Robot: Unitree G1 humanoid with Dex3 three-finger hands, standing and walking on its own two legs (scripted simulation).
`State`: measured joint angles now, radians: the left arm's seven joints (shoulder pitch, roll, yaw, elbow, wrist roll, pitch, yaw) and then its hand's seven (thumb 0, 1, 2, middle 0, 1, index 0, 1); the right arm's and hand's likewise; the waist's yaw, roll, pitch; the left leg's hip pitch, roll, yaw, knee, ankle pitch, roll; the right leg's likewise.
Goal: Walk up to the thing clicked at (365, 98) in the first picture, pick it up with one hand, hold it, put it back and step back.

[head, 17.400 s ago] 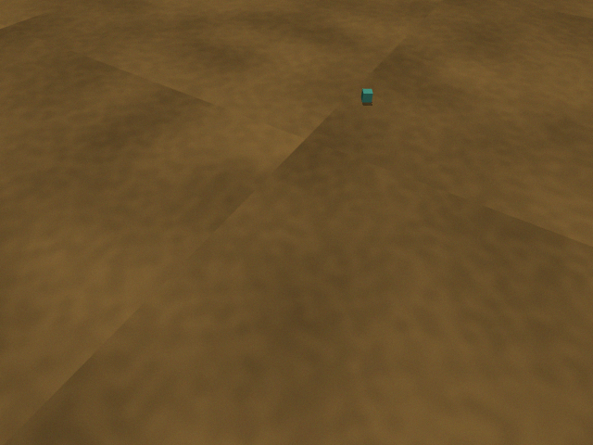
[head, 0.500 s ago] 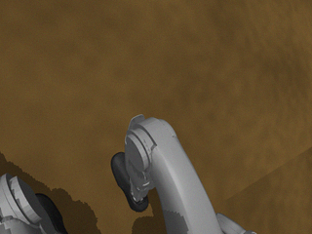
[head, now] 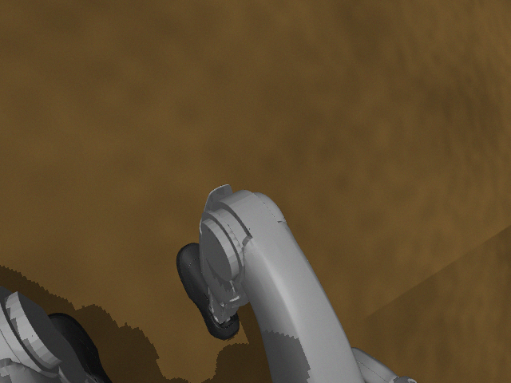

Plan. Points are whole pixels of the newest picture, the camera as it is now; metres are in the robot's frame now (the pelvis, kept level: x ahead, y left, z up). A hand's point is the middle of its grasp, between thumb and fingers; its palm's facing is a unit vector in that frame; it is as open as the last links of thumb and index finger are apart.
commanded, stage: close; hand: left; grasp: from above
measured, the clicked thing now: out of the picture +0.46 +0.35 -0.28
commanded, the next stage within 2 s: settle in 1.12 s
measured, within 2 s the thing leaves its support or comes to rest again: leaves its support in 1.48 s
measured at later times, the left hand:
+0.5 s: hand out of the picture +0.45 +0.34 -0.25, palm faces -0.33 -0.29 -0.90, open 11.0 cm
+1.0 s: hand out of the picture +0.45 +0.34 -0.25, palm faces -0.34 -0.29 -0.89, open 9.1 cm
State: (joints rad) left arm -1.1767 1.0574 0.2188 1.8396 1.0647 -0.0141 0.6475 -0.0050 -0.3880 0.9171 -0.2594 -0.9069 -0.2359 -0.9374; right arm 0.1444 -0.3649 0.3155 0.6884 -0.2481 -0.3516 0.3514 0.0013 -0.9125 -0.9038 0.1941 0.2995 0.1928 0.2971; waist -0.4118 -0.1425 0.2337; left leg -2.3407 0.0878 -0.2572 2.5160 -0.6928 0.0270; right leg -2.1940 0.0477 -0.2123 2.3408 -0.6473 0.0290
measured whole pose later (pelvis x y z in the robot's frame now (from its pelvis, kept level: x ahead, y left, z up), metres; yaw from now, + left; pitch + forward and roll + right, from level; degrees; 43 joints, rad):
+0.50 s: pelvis +0.00 +0.00 +0.00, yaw +0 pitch +27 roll -15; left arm -1.17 1.05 0.23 1.82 1.05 0.02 0.66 0.00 -0.10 0.74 -0.43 -0.83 -0.44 -0.82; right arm 0.15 -0.37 0.32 0.67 -0.25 -0.35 0.36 0.00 -0.91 -0.90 0.19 0.30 0.19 0.30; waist -0.42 -0.15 0.25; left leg -2.33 0.09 -0.26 2.50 -0.69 0.03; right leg -2.18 0.05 -0.21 2.32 -0.64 0.03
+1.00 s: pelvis +0.00 +0.00 +0.01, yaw -1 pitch +26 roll -15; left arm -1.20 1.09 0.21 1.86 1.07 -0.01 0.65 -0.01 0.10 0.50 -0.64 -0.72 -0.71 -0.68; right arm 0.14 -0.38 0.35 0.65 -0.25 -0.36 0.34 0.00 -0.91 -0.90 0.19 0.30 0.19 0.30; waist -0.43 -0.16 0.25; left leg -2.32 0.09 -0.27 2.50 -0.69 0.03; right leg -2.17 0.06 -0.22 2.32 -0.64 0.03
